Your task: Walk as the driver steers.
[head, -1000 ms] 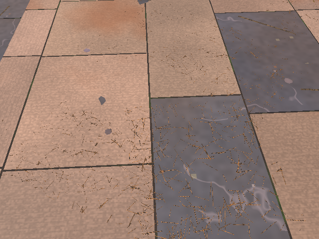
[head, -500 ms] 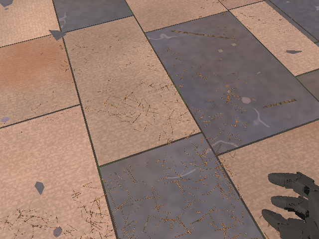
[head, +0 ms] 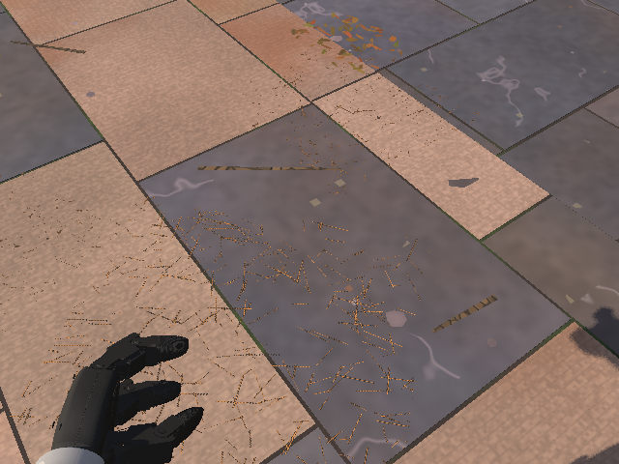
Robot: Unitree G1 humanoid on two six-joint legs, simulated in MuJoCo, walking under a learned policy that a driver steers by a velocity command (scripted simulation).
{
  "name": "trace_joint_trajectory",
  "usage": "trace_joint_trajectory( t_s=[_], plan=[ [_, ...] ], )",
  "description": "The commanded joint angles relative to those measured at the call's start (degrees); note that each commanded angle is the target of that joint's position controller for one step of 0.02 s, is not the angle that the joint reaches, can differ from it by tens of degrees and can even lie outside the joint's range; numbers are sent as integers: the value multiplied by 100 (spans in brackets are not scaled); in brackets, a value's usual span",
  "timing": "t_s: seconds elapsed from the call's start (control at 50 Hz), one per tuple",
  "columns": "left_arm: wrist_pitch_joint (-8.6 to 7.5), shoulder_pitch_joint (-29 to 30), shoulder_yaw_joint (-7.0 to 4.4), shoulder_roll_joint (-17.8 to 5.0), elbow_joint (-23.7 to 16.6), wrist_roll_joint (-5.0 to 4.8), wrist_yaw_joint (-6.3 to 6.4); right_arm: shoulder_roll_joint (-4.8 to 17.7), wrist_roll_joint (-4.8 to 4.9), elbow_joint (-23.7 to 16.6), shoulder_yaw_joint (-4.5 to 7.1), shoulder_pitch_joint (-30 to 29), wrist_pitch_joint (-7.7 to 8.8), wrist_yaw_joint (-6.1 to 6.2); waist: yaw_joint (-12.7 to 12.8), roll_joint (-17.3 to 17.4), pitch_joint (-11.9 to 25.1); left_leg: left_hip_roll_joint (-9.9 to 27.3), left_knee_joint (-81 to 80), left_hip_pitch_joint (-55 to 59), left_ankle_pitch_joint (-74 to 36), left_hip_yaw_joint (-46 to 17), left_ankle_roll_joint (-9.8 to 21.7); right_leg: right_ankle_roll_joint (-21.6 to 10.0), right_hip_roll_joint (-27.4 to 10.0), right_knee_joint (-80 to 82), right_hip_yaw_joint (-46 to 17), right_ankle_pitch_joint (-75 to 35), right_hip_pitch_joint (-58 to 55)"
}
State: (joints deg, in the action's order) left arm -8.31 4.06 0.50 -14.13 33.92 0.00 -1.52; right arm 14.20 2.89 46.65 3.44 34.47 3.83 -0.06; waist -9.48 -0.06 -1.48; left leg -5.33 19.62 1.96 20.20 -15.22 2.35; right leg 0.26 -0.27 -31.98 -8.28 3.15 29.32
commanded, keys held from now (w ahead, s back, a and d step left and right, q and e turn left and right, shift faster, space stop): w+q+shift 0.60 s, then shift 0.40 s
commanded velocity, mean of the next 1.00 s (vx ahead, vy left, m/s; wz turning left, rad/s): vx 0.79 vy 0.00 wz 0.71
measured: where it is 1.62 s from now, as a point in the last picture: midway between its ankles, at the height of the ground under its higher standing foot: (144, 358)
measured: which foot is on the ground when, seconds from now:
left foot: down 0.00-0.04, up 0.06-0.46, down 0.48-0.90, up 0.92-1.00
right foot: up 0.00-0.02, down 0.04-0.48, up 0.50-0.86, down 0.88-1.00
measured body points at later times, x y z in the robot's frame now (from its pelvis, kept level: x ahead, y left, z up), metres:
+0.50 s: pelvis +0.41 +0.07 -0.05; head +0.43 +0.10 +0.40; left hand +0.26 +0.33 -0.18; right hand +0.74 -0.04 -0.09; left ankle +0.53 +0.18 -0.74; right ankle +0.20 -0.16 -0.68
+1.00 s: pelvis +0.75 +0.22 -0.03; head +0.78 +0.24 +0.42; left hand +0.73 +0.53 -0.11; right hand +1.00 +0.06 -0.15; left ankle +0.56 +0.21 -0.65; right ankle +0.93 +0.26 -0.74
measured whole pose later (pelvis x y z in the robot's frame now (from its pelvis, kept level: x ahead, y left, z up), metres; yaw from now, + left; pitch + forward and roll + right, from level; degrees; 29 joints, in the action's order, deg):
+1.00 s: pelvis +0.75 +0.22 -0.03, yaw +46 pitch +0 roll -1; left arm -5.3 -4.3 -0.8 -14.2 37.4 1.5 -2.1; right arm 17.3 1.3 43.4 2.6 16.7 -0.8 1.0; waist -1.8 0.8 -5.2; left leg -6.5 72.1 -17.7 32.8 -10.1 -1.7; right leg -2.1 3.0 -31.9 0.8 2.2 29.5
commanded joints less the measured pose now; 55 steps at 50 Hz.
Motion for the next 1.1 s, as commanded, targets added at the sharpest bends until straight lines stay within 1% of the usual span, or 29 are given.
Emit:
trace_joint_trajectory(
  t_s=[0.02, 0.04, 0.06, 0.08, 0.1, 0.14, 0.18, 0.22, 0.3, 0.36, 0.4, 0.46, 0.48, 0.5, 0.52, 0.54, 0.56, 0.58, 0.64, 0.72, 0.8, 0.84, 0.88, 0.9, 0.92, 0.94, 0.98, 1.04, 1.1],
  plan=[
    [-35, -544, -449, -911, -188, -90, 135, 894, 20, -613, 182, -816, 83, 11, 1155, 416, -64, 879, 135, -2173, -1443, -1022, 568, -31, 180, 338, 321, 264, -2663],
    [-36, -1413, -571, -1123, -48, -98, 192, 825, -53, -687, 149, -1002, 81, -24, 1651, 277, 505, 641, 1470, -2585, -1863, -699, 360, -203, -189, 250, 84, 466, -3756],
    [34, -2764, -693, -1515, 117, -95, 267, 400, -236, -840, 2, -982, 95, -18, 2106, -453, 1594, 295, 3419, -3449, -711, -152, 186, -582, -1324, 204, -1174, 1757, -5361],
    [125, -3004, -725, -1801, 317, -4, 164, -17, 177, -1085, -178, -301, 138, 28, 1615, -2538, 2219, 200, 5204, -4893, 1110, 432, 43, -1363, -2548, 1313, -4221, 4035, -6056],
    [155, -2610, -637, -1256, 215, -31, 142, 428, 234, -949, -112, -679, 66, 128, 1704, -1681, 1260, 655, 5905, -5511, 623, 621, 7, -1205, -2356, 1594, -4235, 4464, -5301],
    [210, -2338, -532, -815, 390, 12, 180, 594, -30, -994, -48, -1477, -9, 111, 1601, -381, 202, 1048, 5988, -5475, -107, 900, 5, -1020, -1968, 1652, -2353, 2436, -4076],
    [225, -2005, -466, -530, 562, 156, 165, 356, -54, -1175, -40, -1799, -96, 1, 1258, -501, -259, 1385, 5705, -5182, -310, 872, 39, -946, -1615, 1864, -1204, 1401, -3132],
    [197, -1805, -454, -378, 676, 51, 131, 194, 18, -1347, -80, -2002, -224, -78, 1078, -485, -352, 1583, 5530, -5203, -330, 904, 27, -857, -1537, 2045, -438, 736, -2774],
    [117, -1403, -548, -797, 734, 24, 193, 319, -88, -1626, -140, -2444, -220, -229, 855, -170, -588, 1585, 4384, -4925, -1657, 1127, -104, -748, -1318, 2502, 971, -206, -2204],
    [98, -1809, -605, -1163, 897, 13, 214, 398, -130, -1770, -158, -3187, -139, -383, 1146, 275, -744, 1216, 2892, -4169, -2620, 1822, 114, -506, -1091, 2659, 1746, -982, -2353],
    [153, -2035, -662, -1527, 942, 33, 211, 659, -92, -1840, -63, -3282, -113, -452, 1024, -56, -520, 710, 2432, -3434, -2504, 2306, 320, -395, -1149, 2175, 1994, -3602, -2835],
    [365, -2002, -760, -1973, 802, 16, 257, 1432, 10, -1504, 317, -1520, -224, -420, -150, -762, 605, 47, 2575, -1151, -1393, 2573, 743, -369, -1384, -707, 2000, -6984, -2901],
    [328, -1832, -708, -1822, 694, -8, 258, 1781, 14, -1082, 527, -159, -316, -321, -776, -362, 1083, 164, 2166, 976, -1660, 2011, 1031, -222, -1105, -2657, 1952, -5553, -1549],
    [135, -1925, -409, -765, 582, 124, 198, 2057, 30, -944, 550, -129, -415, -213, -272, 1775, 880, 892, 2083, 2143, -2392, 597, 1495, 42, 224, -5660, 1847, 2183, 408],
    [-131, -2755, -228, -689, 62, -76, 93, 2130, -185, -1428, 411, -801, -216, -234, 573, 2128, 2579, 2148, 474, 3201, 963, -3274, 2798, -12, 501, -6650, 159, 2968, 1884],
    [-254, -1762, -335, -1373, -2, -197, 70, 1599, -209, -1527, 389, -709, -140, -219, 22, 723, 2263, 2076, -414, 2612, 2360, -3652, 2279, -238, 120, -5970, -183, 2146, 1939],
    [-266, -1301, -332, -1296, -212, -299, 107, 1587, -263, -1411, 364, -900, -15, -232, 336, 13, 978, 1974, -755, 1402, 2027, -3382, 2020, -257, 22, -5278, -29, 1892, 2040],
    [-217, -1358, -289, -1148, -75, -142, 181, 1437, -272, -1414, 313, -1288, 97, -244, 691, -640, 632, 1808, -665, 457, 1261, -2939, 1871, -218, -264, -4720, -116, 1685, 1575],
    [68, -1843, -361, -1185, 187, 18, 180, 1105, -360, -1505, 182, -2157, 135, -160, 1335, -252, -152, 1254, -609, -1542, -1467, -1404, 1788, 136, -560, -3742, -34, 1629, 602],
    [91, -930, -139, -486, -122, 280, 121, 1030, -213, -1142, 141, -2048, 28, 109, 985, -118, -314, 298, -187, -3012, -4020, 660, 1159, 405, -257, -1299, 892, -433, -577],
    [43, -240, -217, -569, -341, 131, 5, 1057, -155, -664, 174, -1189, -72, 148, 390, 328, 21, 537, 100, -2192, -2446, 265, 776, 196, 152, 223, 760, -2340, -1002],
    [30, -352, -338, -811, -331, 133, -14, 899, -188, -565, 149, -1192, -134, 204, 541, 482, 131, 747, 683, -1504, -2417, -60, 674, 40, 117, 434, 554, -2062, -905],
    [13, -1352, -473, -962, -9, 159, -26, 880, -256, -670, 159, -1594, -209, 221, 1158, 554, 532, 668, 1753, -1114, -3335, -16, 417, -97, 113, 602, 654, -1954, -1626],
    [-8, -2041, -523, -1144, 143, 203, -28, 711, -301, -813, 101, -1679, -223, 193, 1450, 154, 1096, 366, 3070, -1295, -2664, 240, 119, -227, -400, 369, 403, -3631, -2591],
    [25, -2112, -435, -1180, 137, 353, -24, 171, -269, -580, -41, -280, -231, 128, 854, -1559, 2051, -432, 5457, -2739, 1946, 267, -329, -1361, -2055, -111, -1492, -5632, -4513],
    [122, -2312, -432, -1033, 195, 195, -88, 648, -133, -330, -46, 453, -271, 53, 888, -1620, 3003, -259, 6242, -3286, 2165, -46, -416, -1886, -2559, 206, -3065, -3695, -5110],
    [336, -1453, -326, -684, 12, 77, -53, 1133, -124, -576, 95, -1135, -508, 110, 1103, -221, 1714, 237, 6095, -3478, 1180, 486, -605, -1431, -1866, 1086, -2311, -66, -3411],
    [473, -800, -237, -567, 119, 180, 5, 811, -243, -718, 52, -1545, -705, 191, 723, -502, 563, 633, 4507, -2730, 634, 897, -580, -961, -1032, 1676, -1147, 810, -1327],
    [481, -967, -289, -598, 348, 168, 28, 420, -352, -556, -73, -1462, -622, 244, 758, -664, 813, 649, 2988, -1973, 836, 1158, -567, -1092, -888, 1564, -511, -543, -1261]
  ],
)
